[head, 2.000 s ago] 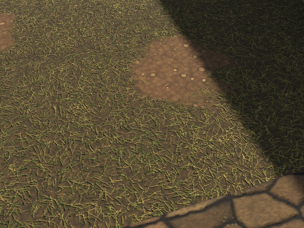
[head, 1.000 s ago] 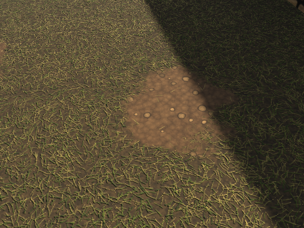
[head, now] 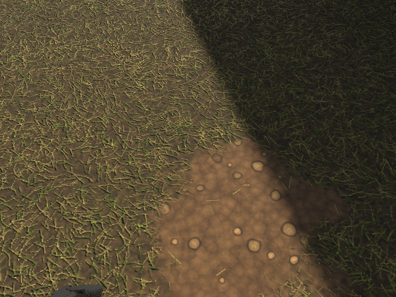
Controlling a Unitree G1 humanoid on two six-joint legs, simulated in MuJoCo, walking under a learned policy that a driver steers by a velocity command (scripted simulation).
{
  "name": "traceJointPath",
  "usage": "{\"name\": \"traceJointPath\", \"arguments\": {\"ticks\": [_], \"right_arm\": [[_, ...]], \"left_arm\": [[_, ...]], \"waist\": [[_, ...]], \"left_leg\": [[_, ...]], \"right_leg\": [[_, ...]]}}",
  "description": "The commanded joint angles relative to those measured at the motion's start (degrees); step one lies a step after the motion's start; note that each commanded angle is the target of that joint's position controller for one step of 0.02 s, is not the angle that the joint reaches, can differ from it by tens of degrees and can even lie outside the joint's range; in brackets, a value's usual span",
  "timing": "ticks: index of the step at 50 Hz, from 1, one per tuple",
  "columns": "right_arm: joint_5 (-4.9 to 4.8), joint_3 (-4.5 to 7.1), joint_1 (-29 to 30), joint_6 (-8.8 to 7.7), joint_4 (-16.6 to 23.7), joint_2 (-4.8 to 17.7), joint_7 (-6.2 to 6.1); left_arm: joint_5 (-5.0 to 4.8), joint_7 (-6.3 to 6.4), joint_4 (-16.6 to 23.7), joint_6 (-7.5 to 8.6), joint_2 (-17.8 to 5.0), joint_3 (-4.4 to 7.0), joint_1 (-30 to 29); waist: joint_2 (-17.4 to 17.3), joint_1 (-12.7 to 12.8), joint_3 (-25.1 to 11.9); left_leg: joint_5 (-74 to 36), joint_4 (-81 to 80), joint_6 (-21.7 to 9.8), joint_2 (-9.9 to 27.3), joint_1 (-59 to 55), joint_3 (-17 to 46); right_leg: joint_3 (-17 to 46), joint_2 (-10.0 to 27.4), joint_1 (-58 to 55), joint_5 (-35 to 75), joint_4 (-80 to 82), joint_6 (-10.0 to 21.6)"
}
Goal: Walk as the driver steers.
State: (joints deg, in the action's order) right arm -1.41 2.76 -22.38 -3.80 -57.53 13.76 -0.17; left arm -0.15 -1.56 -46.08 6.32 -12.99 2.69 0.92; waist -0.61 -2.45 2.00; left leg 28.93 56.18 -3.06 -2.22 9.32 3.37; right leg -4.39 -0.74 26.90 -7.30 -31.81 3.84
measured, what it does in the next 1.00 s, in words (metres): walks ahead, turning left: left foot, then right foot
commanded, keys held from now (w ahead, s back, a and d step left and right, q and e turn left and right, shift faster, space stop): w+q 0.64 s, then q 0.36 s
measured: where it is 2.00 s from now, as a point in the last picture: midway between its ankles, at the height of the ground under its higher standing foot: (146, 284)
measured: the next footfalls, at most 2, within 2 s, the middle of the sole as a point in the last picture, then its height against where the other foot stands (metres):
left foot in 0.48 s outside the picture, level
right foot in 0.96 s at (160, 230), level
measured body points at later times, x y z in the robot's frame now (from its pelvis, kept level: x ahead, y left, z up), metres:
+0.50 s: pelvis +0.26 +0.07 -0.01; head +0.30 +0.09 +0.44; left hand +0.20 +0.35 -0.15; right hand +0.51 -0.12 -0.10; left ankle +0.35 +0.18 -0.73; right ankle +0.11 -0.09 -0.71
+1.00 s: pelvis +0.50 +0.15 +0.00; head +0.53 +0.17 +0.45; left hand +0.55 +0.47 -0.08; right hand +0.73 -0.06 -0.11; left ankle +0.35 +0.18 -0.69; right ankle +0.66 +0.12 -0.73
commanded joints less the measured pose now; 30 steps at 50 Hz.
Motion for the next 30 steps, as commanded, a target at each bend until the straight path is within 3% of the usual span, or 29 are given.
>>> {"name": "traceJointPath", "arguments": {"ticks": [1,2,3,4,5,7,10,14,17,19,21,22,23,24,25,26,27,28,29,30], "right_arm": [[-1.54,1.88,4.5,-1.90,6.0,8.5,-0.36],[-0.69,2.27,5.5,-1.37,6.1,7.5,-0.71],[-0.59,2.43,3.4,-0.48,5.7,6.0,-0.72],[-0.72,2.37,2.0,0.36,5.4,4.4,-0.71],[-0.83,2.32,1.8,1.08,5.6,3.4,-0.75],[-0.44,2.61,4.4,2.07,7.2,3.6,-1.02],[0.09,2.85,8.4,1.98,8.9,3.9,-0.59],[0.38,2.05,16.1,1.24,11.5,2.6,0.93],[0.33,1.52,21.6,1.32,14.3,2.3,2.02],[0.16,1.52,23.4,1.46,16.1,2.8,2.79],[0.07,2.15,22.0,1.60,17.1,4.3,3.41],[0.02,2.88,18.9,1.74,16.9,5.6,3.47],[-0.21,4.19,11.8,1.75,15.3,7.8,3.38],[-0.33,6.39,1.9,1.89,12.6,11.9,2.56],[-0.39,8.03,-2.8,2.23,11.5,18.4,1.33],[0.25,7.49,-1.0,1.15,13.8,20.1,1.80],[0.75,5.86,-1.2,0.43,13.9,14.6,2.27],[0.60,5.14,1.1,-0.17,13.7,11.9,2.21],[0.42,4.58,5.6,-0.43,14.7,10.2,2.13],[0.62,3.89,9.1,-0.51,15.7,8.0,1.97]], "left_arm": [[-0.13,0.90,-1.5,0.01,-7.3,2.24,12.8],[0.24,0.67,-1.6,0.33,-5.8,1.91,10.0],[0.87,0.52,-1.9,0.61,-4.9,1.69,8.6],[0.89,0.36,-2.3,0.74,-4.4,1.74,8.0],[0.76,0.40,-2.8,0.93,-4.8,1.90,7.9],[0.97,0.91,-3.7,1.22,-6.6,2.50,8.5],[1.15,2.00,-4.8,0.87,-8.0,2.99,10.4],[0.72,2.82,-5.4,0.14,-9.5,3.25,12.7],[0.02,2.97,-6.4,-0.86,-10.7,3.69,16.1],[-0.56,2.88,-6.9,-1.71,-11.4,4.03,17.2],[-1.04,2.95,-6.3,-2.41,-12.9,4.48,15.8],[-1.27,3.08,-5.9,-2.79,-13.8,4.72,14.8],[-1.51,3.16,-5.5,-3.29,-14.2,4.74,13.4],[-1.29,3.26,-5.0,-3.37,-13.4,4.31,13.4],[0.84,3.10,-2.8,-2.71,-7.8,2.65,15.1],[0.19,2.30,-0.2,-0.18,-4.6,1.17,16.7],[-2.26,1.56,1.1,1.67,-9.5,2.26,9.5],[-2.86,1.37,1.7,2.60,-9.5,2.20,7.4],[-1.58,1.91,0.6,2.81,-9.1,2.31,7.6],[-0.35,2.27,0.1,2.30,-10.1,2.98,8.1]], "waist": [[3.2,7.2,-8.0],[2.2,5.3,-4.6],[4.4,3.1,-3.8],[5.2,2.2,-3.3],[5.2,1.6,-2.4],[4.4,1.3,-0.8],[3.6,2.0,0.1],[2.7,4.6,1.6],[2.3,6.6,3.5],[2.9,6.6,4.1],[4.6,4.4,2.2],[5.8,2.2,-0.4],[5.5,-2.2,-4.2],[3.2,-6.7,-9.5],[-9.4,-5.1,-13.1],[-14.0,-1.3,-22.2],[-6.2,-4.5,-18.9],[-5.1,-3.3,-12.3],[-0.4,-0.5,-8.6],[-0.7,1.5,-6.5]], "left_leg": [[-5.8,17.3,-0.3,6.3,31.3,3.1],[-8.6,14.6,-0.1,8.0,28.9,2.7],[-10.7,13.0,-0.1,9.6,24.9,3.2],[-11.4,11.8,0.0,10.1,22.9,3.0],[-11.9,10.9,0.3,10.6,22.7,2.7],[-16.0,8.3,0.9,11.2,26.0,3.1],[-24.8,1.1,1.8,11.0,30.6,3.4],[-33.0,-11.3,1.7,10.0,29.2,-1.3],[-30.8,-16.4,0.9,9.2,31.1,-3.7],[-26.1,-18.3,-0.3,8.4,31.9,-5.2],[-20.0,-19.2,-2.3,5.8,27.2,-7.9],[-17.1,-19.0,-3.5,3.4,22.0,-9.8],[-17.9,-21.6,-5.2,0.6,12.6,-11.3],[-20.9,-24.5,-7.5,-1.1,-3.4,-9.3],[-19.6,-26.7,-13.1,12.0,-19.8,13.4],[-10.2,-37.7,-23.0,22.1,-31.2,45.1],[-11.2,-40.8,-19.4,21.0,-30.5,40.5],[-15.5,-40.0,-17.0,18.9,-24.0,31.0],[-21.1,-39.8,-14.8,16.1,-15.2,24.1],[-27.0,-40.5,-13.6,14.0,-8.4,19.3]], "right_leg": [[26.7,20.4,-32.4,-3.6,16.3,9.5],[21.8,18.5,-25.3,-1.4,18.8,8.5],[17.6,16.9,-20.6,-0.7,20.9,7.5],[14.9,16.0,-17.9,-0.8,22.8,7.4],[12.3,15.9,-16.0,0.2,24.2,7.5],[8.4,16.1,-15.0,2.4,25.9,7.8],[3.0,15.5,-17.9,6.1,26.2,7.1],[-3.6,14.5,-20.6,8.7,25.8,5.4],[-5.5,16.5,-26.6,9.8,24.1,5.1],[-6.3,18.1,-31.0,13.5,21.4,4.5],[-7.7,18.8,-33.1,28.4,15.7,3.4],[-8.6,18.6,-33.2,38.6,10.1,2.6],[-10.0,17.1,-31.5,44.8,0.2,1.4],[-11.0,14.6,-23.5,39.2,-14.0,-1.0],[-10.8,8.9,-2.9,3.1,-34.5,-4.3],[3.1,-1.6,12.9,-27.8,-48.1,-5.8],[9.4,1.4,19.6,-24.3,-49.9,-4.3],[8.6,3.9,21.3,-19.1,-46.4,-2.7],[8.7,6.6,17.5,-14.7,-41.3,-2.5],[8.8,8.1,13.2,-12.3,-36.7,-2.7]]}}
